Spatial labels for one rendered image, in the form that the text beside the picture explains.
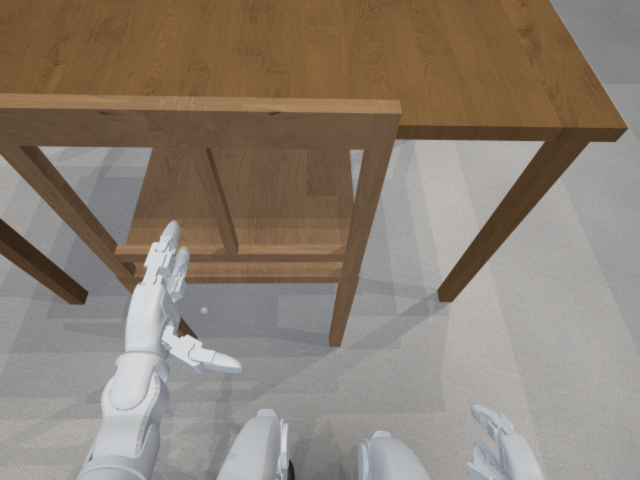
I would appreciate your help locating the left robot hand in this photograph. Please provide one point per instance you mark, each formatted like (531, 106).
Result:
(153, 305)

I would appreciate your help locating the right robot thigh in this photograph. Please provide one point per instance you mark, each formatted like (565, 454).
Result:
(386, 458)

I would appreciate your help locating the left robot forearm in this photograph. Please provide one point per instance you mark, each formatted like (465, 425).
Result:
(133, 403)

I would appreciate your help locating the right robot hand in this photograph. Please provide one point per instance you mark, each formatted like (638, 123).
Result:
(515, 459)

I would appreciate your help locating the robot right shin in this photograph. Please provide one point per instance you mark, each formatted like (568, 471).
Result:
(381, 434)

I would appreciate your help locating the table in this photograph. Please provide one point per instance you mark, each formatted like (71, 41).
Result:
(491, 70)

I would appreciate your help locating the chair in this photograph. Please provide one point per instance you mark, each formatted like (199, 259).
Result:
(260, 187)

